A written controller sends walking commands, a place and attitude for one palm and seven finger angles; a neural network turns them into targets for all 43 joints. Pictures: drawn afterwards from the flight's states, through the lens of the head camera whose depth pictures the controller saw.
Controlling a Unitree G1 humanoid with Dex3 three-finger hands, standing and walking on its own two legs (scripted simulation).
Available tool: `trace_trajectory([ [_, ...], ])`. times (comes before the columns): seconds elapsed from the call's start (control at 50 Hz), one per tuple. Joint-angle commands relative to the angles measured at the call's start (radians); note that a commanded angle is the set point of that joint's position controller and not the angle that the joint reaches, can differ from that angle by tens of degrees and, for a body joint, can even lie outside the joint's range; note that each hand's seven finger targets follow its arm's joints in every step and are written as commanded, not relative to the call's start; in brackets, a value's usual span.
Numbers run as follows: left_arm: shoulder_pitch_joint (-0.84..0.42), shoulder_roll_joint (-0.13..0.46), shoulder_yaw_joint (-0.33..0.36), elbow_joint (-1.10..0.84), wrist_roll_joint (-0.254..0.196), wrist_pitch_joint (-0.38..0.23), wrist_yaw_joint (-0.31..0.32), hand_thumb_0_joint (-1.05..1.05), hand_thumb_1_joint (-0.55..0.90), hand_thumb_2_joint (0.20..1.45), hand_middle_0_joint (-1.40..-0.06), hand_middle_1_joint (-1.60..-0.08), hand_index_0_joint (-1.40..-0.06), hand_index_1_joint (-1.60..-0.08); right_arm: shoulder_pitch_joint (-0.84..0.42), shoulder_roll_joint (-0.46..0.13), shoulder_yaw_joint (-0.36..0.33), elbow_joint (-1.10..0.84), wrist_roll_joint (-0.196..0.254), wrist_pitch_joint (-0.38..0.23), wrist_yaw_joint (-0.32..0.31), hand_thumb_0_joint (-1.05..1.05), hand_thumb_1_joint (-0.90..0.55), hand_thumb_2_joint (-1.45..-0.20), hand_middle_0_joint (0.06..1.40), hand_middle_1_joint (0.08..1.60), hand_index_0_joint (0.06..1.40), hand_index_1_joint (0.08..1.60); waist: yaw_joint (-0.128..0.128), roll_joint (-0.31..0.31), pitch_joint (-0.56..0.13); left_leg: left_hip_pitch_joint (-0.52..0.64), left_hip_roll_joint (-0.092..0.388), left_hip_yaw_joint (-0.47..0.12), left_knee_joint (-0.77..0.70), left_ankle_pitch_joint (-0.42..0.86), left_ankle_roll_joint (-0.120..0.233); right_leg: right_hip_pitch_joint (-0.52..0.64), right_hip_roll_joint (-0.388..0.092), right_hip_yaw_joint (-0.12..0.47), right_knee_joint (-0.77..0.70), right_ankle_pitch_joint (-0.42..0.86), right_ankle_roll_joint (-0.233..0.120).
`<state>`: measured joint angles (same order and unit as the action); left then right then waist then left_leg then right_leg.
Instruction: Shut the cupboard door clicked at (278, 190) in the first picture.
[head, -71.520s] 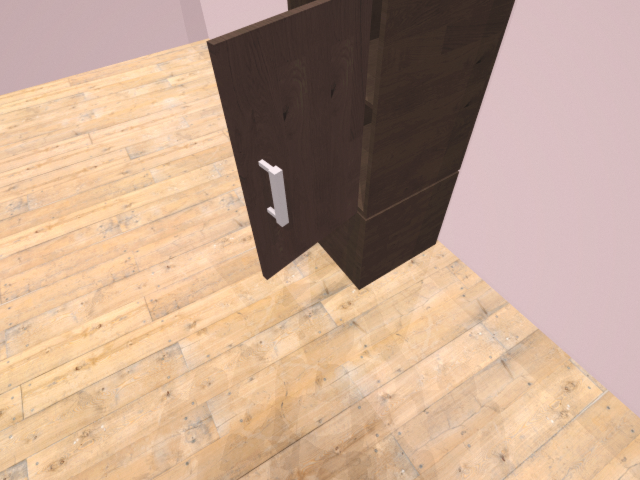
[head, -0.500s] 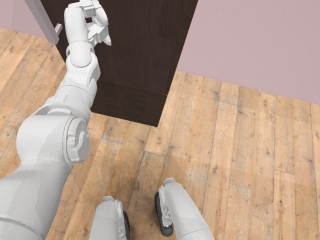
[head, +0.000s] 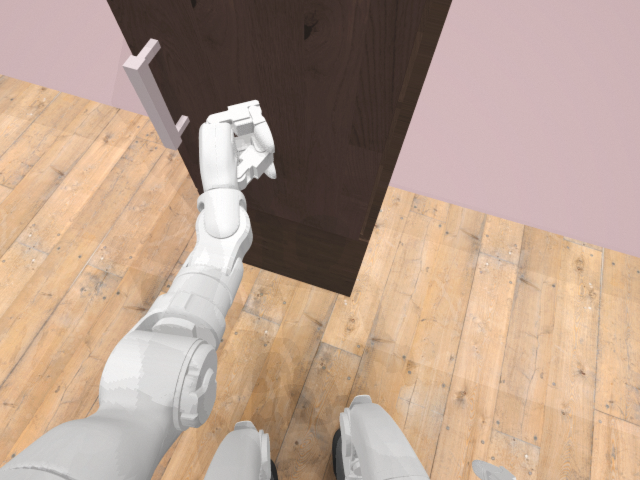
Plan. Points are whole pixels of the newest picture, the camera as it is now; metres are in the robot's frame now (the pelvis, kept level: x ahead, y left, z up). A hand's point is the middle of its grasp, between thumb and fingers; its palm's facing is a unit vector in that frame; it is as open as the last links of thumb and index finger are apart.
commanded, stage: draw the hand back to the body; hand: left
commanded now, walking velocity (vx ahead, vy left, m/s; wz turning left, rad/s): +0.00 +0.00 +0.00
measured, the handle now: (163, 98) +0.61 +0.15 +0.05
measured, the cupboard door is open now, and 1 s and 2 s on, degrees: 0 0 0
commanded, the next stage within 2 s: step back with the hand held close in 1.50 s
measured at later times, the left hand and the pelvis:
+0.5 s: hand (155, 249) +0.34 +0.11 +0.14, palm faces -0.02 -0.99 -0.12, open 3.0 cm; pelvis +0.00 -0.01 +0.07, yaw -1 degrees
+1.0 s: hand out of the picture +0.24 +0.27 +0.23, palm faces +0.36 -0.86 -0.35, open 5.1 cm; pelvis +0.03 +0.03 +0.10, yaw +0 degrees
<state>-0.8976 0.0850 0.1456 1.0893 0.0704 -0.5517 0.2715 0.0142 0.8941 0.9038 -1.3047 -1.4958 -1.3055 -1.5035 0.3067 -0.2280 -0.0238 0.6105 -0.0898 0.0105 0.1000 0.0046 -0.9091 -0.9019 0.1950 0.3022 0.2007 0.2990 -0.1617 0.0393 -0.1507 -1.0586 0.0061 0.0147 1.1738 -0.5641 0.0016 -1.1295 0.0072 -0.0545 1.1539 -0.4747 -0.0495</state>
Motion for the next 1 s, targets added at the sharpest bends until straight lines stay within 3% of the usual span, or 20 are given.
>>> trace_trajectory([
  [0.0,-0.122,0.167,0.046,-0.362,-0.038,-0.016,-0.037,0.000,0.900,0.900,-1.300,-1.500,-1.300,-1.500,0.197,-0.136,-0.053,-0.104,0.026,0.016,-0.020,0.000,-0.900,-0.900,0.200,0.300,0.200,0.300,0.073,0.006,-0.671,0.278,-0.033,0.021,-0.157,0.552,0.011,0.677,-0.003,0.072,-0.146,0.718,0.020],
  [0.04,-0.003,0.158,0.032,-0.481,-0.073,0.032,-0.067,0.000,0.900,0.900,-1.300,-1.500,-1.300,-1.500,0.178,-0.130,-0.052,-0.144,0.047,0.023,-0.029,0.000,-0.900,-0.900,0.200,0.300,0.200,0.300,0.091,-0.068,-0.639,0.261,-0.038,0.037,-0.202,0.521,0.021,0.794,-0.003,0.086,-0.200,0.773,0.024],
  [0.08,0.053,0.137,-0.001,-0.586,-0.113,0.070,-0.098,0.000,0.900,0.900,-1.300,-1.500,-1.300,-1.500,0.161,-0.131,-0.049,-0.169,0.066,0.025,-0.046,0.000,-0.900,-0.900,0.200,0.300,0.200,0.300,0.075,-0.159,-0.579,0.264,-0.038,0.037,-0.249,0.475,0.029,0.861,-0.006,0.094,-0.256,0.792,0.035],
  [0.12,0.085,0.130,-0.022,-0.707,-0.146,0.084,-0.130,0.000,0.900,0.900,-1.300,-1.500,-1.300,-1.500,0.138,-0.130,-0.046,-0.175,0.082,0.018,-0.065,0.000,-0.900,-0.900,0.200,0.300,0.200,0.300,0.072,-0.202,-0.525,0.303,-0.042,0.036,-0.290,0.434,0.033,0.899,-0.008,0.098,-0.308,0.771,0.048],
  [0.14,0.094,0.105,-0.053,-0.736,-0.160,0.088,-0.148,0.000,0.900,0.900,-1.300,-1.500,-1.300,-1.500,0.118,-0.127,-0.043,-0.172,0.089,0.011,-0.074,0.000,-0.900,-0.900,0.200,0.300,0.200,0.300,0.062,-0.192,-0.465,0.333,-0.042,0.035,-0.306,0.405,0.034,0.871,-0.007,0.099,-0.339,0.719,0.056],
  [0.18,0.077,0.084,-0.103,-0.826,-0.173,0.067,-0.182,0.000,0.900,0.900,-1.300,-1.500,-1.300,-1.500,0.093,-0.124,-0.041,-0.157,0.094,-0.009,-0.092,0.000,-0.900,-0.900,0.200,0.300,0.200,0.300,0.051,-0.151,-0.419,0.415,-0.035,0.030,-0.332,0.393,0.036,0.825,-0.003,0.088,-0.368,0.622,0.056],
  [0.24,0.159,0.064,-0.150,-0.758,-0.176,0.079,-0.237,0.000,0.900,0.900,-1.300,-1.500,-1.300,-1.500,0.048,-0.124,-0.029,-0.133,0.100,-0.033,-0.106,0.000,-0.900,-0.900,0.200,0.300,0.200,0.300,0.045,-0.113,-0.241,0.448,-0.029,0.021,-0.368,0.286,0.032,0.708,-0.008,0.081,-0.433,0.403,0.054],
  [0.26,0.185,0.077,-0.153,-0.748,-0.175,0.091,-0.252,0.000,0.900,0.900,-1.300,-1.500,-1.300,-1.500,0.043,-0.125,-0.026,-0.135,0.107,-0.038,-0.110,0.000,-0.900,-0.900,0.200,0.300,0.200,0.300,0.049,-0.088,-0.199,0.459,-0.032,0.022,-0.383,0.262,0.032,0.698,-0.013,0.091,-0.462,0.339,0.051],
  [0.3,0.282,0.124,-0.116,-0.708,-0.186,0.134,-0.278,0.000,0.900,0.900,-1.300,-1.500,-1.300,-1.500,0.003,-0.128,-0.018,-0.145,0.116,-0.040,-0.113,0.000,-0.900,-0.900,0.200,0.300,0.200,0.300,0.086,-0.044,-0.149,0.468,-0.035,0.025,-0.418,0.210,0.026,0.699,-0.022,0.105,-0.504,0.223,0.044],
  [0.36,0.422,0.202,-0.036,-0.769,-0.218,0.197,-0.297,0.000,0.900,0.900,-1.217,-1.410,-1.217,-1.410,-0.053,-0.126,-0.006,-0.188,0.128,-0.037,-0.121,0.000,-0.900,-0.900,0.200,0.300,0.200,0.300,0.151,-0.031,-0.171,0.495,-0.038,0.026,-0.464,0.241,0.024,0.794,-0.033,0.116,-0.532,0.212,0.035],
  [0.4,0.439,0.235,0.007,-0.878,-0.247,0.212,-0.299,0.000,0.900,0.900,-1.163,-1.350,-1.163,-1.350,-0.094,-0.117,0.002,-0.216,0.131,-0.043,-0.129,0.000,-0.900,-0.900,0.200,0.300,0.200,0.300,0.171,-0.073,-0.190,0.515,-0.038,0.026,-0.487,0.265,0.026,0.856,-0.037,0.119,-0.539,0.244,0.042],
  [0.42,0.448,0.292,-0.061,-0.979,-0.154,0.238,-0.257,0.000,0.900,0.900,-1.135,-1.320,-1.135,-1.320,-0.138,-0.084,-0.005,-0.226,0.140,-0.006,-0.150,0.000,-0.900,-0.900,0.200,0.300,0.200,0.300,0.156,-0.102,-0.224,0.566,-0.025,0.029,-0.542,0.275,0.022,0.939,-0.069,0.171,-0.583,0.255,0.054],
  [0.5,0.554,0.325,-0.010,-1.125,-0.148,0.319,-0.195,0.000,0.900,0.900,-1.025,-1.200,-1.025,-1.200,-0.196,-0.080,0.010,-0.240,0.139,0.009,-0.193,0.000,-0.900,-0.900,0.200,0.300,0.200,0.300,0.165,-0.109,-0.114,0.651,-0.018,0.029,-0.609,0.301,0.035,0.965,-0.058,0.138,-0.650,0.254,0.055],
  [0.56,0.620,0.294,-0.043,-1.195,-0.140,0.357,-0.183,0.000,0.900,0.900,-0.943,-1.110,-0.943,-1.110,-0.214,-0.080,0.016,-0.234,0.136,-0.006,-0.208,0.000,-0.900,-0.900,0.200,0.300,0.200,0.300,0.160,-0.076,-0.057,0.746,-0.010,0.020,-0.666,0.338,0.038,0.957,-0.038,0.094,-0.690,0.272,0.043],
  [0.62,0.717,0.263,-0.064,-1.247,-0.131,0.389,-0.179,0.000,0.900,0.900,-0.860,-1.020,-0.860,-1.020,-0.209,-0.082,0.025,-0.217,0.130,-0.028,-0.208,0.000,-0.900,-0.900,0.200,0.300,0.200,0.300,0.160,0.001,-0.015,0.832,-0.003,0.010,-0.718,0.388,0.028,0.959,-0.022,0.053,-0.698,0.340,0.033],
  [0.66,0.807,0.251,-0.071,-1.281,-0.132,0.404,-0.183,0.000,0.900,0.900,-0.805,-0.960,-0.805,-0.960,-0.208,-0.087,0.027,-0.212,0.126,-0.045,-0.204,0.000,-0.900,-0.900,0.200,0.300,0.200,0.300,0.168,-0.002,0.011,0.861,0.002,-0.001,-0.746,0.431,0.025,0.979,-0.014,0.036,-0.712,0.373,0.030],
  [0.68,0.835,0.264,-0.056,-1.312,-0.132,0.410,-0.181,0.000,0.900,0.900,-0.777,-0.930,-0.777,-0.930,-0.208,-0.088,0.030,-0.212,0.124,-0.049,-0.202,0.000,-0.900,-0.900,0.200,0.300,0.200,0.300,0.172,0.011,0.012,0.877,0.005,-0.001,-0.759,0.452,0.022,0.997,-0.017,0.032,-0.715,0.392,0.030],
  [0.74,0.923,0.304,0.007,-1.393,-0.132,0.422,-0.176,0.000,0.900,0.900,-0.695,-0.840,-0.695,-0.840,-0.214,-0.088,0.031,-0.208,0.114,-0.064,-0.198,0.000,-0.900,-0.900,0.200,0.300,0.200,0.300,0.186,-0.039,0.015,0.897,0.013,-0.007,-0.785,0.515,0.018,1.037,-0.013,0.020,-0.728,0.439,0.031],
  [0.86,1.027,0.400,0.147,-1.560,-0.129,0.422,-0.161,0.000,0.900,0.900,-0.530,-0.660,-0.530,-0.660,-0.226,-0.084,0.035,-0.192,0.101,-0.097,-0.192,0.000,-0.900,-0.900,0.200,0.300,0.200,0.300,0.208,0.024,0.028,0.922,0.020,-0.021,-0.807,0.618,0.003,1.085,-0.012,0.015,-0.753,0.477,0.027],
  [0.98,1.165,0.407,0.219,-1.651,-0.133,0.425,-0.153,0.000,0.900,0.900,-0.365,-0.480,-0.365,-0.480,-0.219,-0.082,0.028,-0.174,0.099,-0.127,-0.180,0.000,-0.900,-0.900,0.200,0.300,0.200,0.300,0.212,0.070,0.054,0.929,0.027,-0.028,-0.817,0.658,-0.017,1.093,-0.013,0.011,-0.762,0.471,0.030],
])
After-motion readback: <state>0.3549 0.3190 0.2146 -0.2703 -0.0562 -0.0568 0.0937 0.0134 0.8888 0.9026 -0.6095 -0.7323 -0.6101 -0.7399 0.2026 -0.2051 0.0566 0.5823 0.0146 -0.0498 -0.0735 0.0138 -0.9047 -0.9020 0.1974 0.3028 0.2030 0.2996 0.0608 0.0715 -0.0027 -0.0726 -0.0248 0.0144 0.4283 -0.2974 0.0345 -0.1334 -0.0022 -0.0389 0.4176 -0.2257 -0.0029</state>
